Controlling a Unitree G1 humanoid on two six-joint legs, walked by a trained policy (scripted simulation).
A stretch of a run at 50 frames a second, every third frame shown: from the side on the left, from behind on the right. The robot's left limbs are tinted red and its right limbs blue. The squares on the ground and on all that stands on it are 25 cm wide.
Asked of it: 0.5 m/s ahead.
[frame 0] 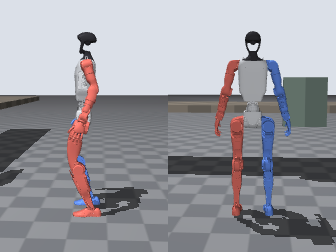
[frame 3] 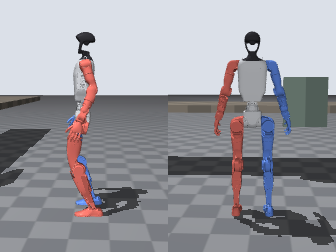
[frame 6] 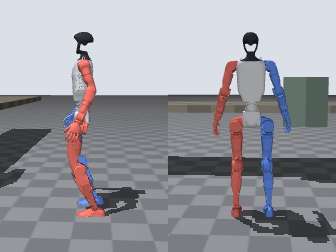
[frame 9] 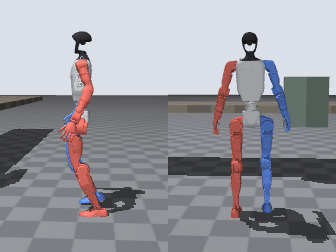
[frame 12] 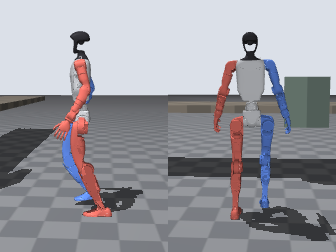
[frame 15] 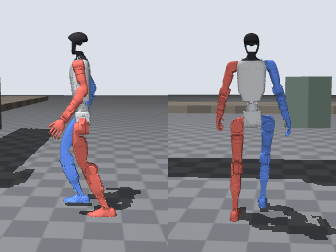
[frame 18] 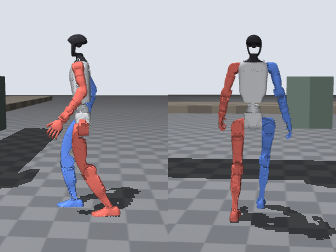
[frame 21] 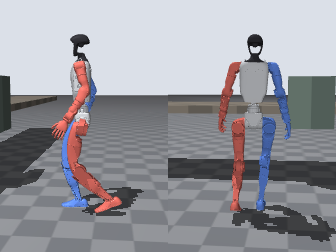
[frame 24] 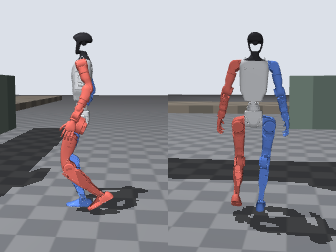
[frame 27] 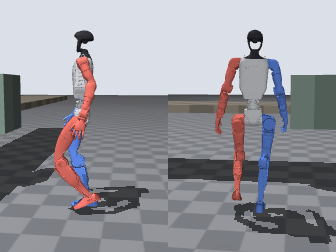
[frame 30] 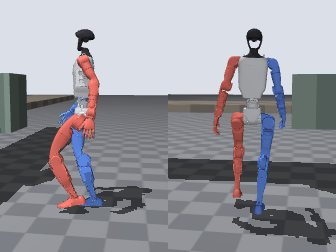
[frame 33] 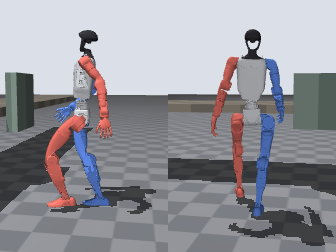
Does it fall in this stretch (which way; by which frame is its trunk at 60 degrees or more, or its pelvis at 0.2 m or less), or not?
no
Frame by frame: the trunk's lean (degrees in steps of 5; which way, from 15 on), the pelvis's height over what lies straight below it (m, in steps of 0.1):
0: 5, 0.8
3: 5, 0.8
6: 5, 0.8
9: 0, 0.8
12: 0, 0.8
15: 5, 0.8
18: 5, 0.8
21: 0, 0.8
24: 0, 0.8
27: 5, 0.8
30: 5, 0.8
33: 5, 0.8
